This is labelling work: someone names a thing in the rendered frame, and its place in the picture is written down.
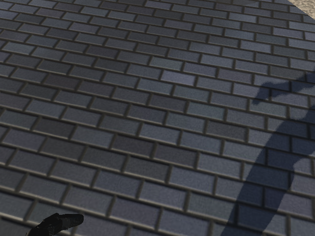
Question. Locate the robot left hand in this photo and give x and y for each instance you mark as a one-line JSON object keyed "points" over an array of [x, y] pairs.
{"points": [[55, 223]]}

